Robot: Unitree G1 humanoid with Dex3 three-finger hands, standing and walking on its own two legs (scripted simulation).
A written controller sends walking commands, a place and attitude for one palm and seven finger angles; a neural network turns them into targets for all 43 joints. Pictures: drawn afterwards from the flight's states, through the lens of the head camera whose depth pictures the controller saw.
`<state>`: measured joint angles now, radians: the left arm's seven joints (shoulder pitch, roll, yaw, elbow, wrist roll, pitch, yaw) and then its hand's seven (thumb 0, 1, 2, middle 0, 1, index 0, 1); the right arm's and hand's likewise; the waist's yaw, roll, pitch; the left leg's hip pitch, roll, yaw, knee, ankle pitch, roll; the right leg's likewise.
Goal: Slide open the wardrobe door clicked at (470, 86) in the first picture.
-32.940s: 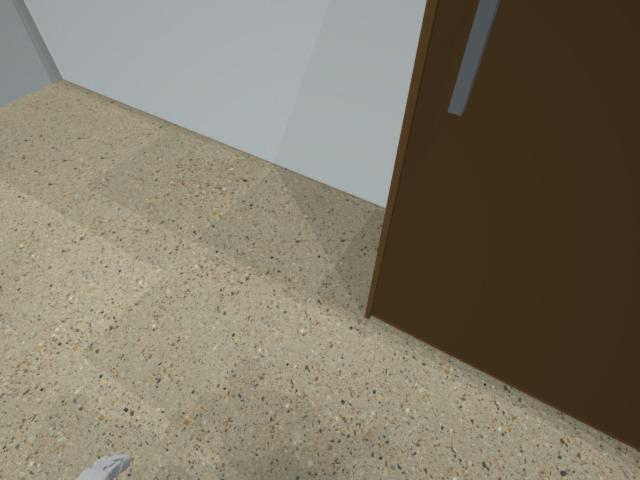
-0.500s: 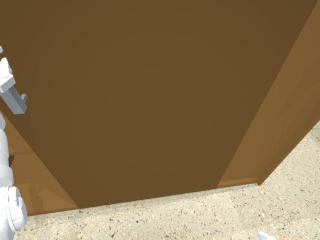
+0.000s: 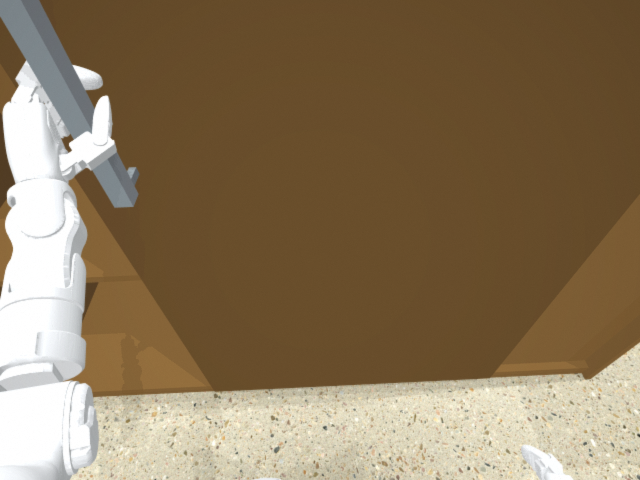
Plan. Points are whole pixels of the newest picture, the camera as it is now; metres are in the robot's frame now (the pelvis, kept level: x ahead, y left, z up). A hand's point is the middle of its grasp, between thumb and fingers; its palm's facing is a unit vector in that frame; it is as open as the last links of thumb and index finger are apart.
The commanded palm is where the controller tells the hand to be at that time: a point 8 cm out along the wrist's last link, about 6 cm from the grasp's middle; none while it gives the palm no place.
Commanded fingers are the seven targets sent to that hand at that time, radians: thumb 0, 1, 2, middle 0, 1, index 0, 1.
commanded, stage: stop walking and hold the door there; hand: left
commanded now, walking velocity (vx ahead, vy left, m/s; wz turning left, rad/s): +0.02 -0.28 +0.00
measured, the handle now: (87, 107) +0.44 +0.28 +0.25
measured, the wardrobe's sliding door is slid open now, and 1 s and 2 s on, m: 0.49 0.49 0.49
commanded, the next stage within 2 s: loosen the grip on the handle in 0.78 s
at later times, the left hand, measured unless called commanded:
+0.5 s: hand (109, 137) +0.41 +0.25 +0.24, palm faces +0.44 -0.88 -0.16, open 5.9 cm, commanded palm +0.37 +0.28 +0.20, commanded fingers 0.00 0.90 0.90 -0.45 -1.40 -0.45 -1.40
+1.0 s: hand (91, 130) +0.40 +0.26 +0.25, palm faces +0.41 -0.91 -0.09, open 6.8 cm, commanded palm +0.35 +0.29 +0.23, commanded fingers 0.00 0.05 0.49 -0.45 -1.40 -0.45 -1.40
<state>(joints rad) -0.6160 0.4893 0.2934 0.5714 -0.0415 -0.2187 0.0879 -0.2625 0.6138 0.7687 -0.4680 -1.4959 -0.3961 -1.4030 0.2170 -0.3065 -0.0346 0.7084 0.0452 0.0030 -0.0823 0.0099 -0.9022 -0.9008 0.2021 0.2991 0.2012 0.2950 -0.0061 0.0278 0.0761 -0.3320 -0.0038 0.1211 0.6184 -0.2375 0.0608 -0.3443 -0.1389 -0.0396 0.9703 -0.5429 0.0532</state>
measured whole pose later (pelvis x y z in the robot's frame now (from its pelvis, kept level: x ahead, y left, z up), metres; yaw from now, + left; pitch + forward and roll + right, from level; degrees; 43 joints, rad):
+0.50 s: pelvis -0.01 -0.03 +0.01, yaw +1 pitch -1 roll -1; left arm -0.65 0.49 0.30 0.49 -0.07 -0.12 0.09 -0.19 0.69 0.80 -0.47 -1.41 -0.28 -1.38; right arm 0.17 -0.27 0.04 0.69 0.05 -0.03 -0.07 0.01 -0.90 -0.90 0.21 0.30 0.21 0.30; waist 0.01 0.02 0.09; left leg -0.36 0.06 0.06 0.55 -0.18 0.00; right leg -0.21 0.01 -0.07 0.53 -0.31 -0.01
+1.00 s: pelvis -0.01 -0.03 +0.01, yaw +1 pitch +1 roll -1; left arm -0.77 0.51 0.43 0.74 0.00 -0.11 -0.04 -0.15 0.50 0.74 -0.56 -1.47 -0.36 -1.39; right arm 0.26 -0.22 0.02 0.73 0.03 -0.08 -0.06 0.01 -0.90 -0.90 0.21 0.30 0.21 0.30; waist -0.01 -0.02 -0.02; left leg -0.38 0.05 0.07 0.50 -0.13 0.00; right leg -0.25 0.00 -0.06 0.53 -0.30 -0.02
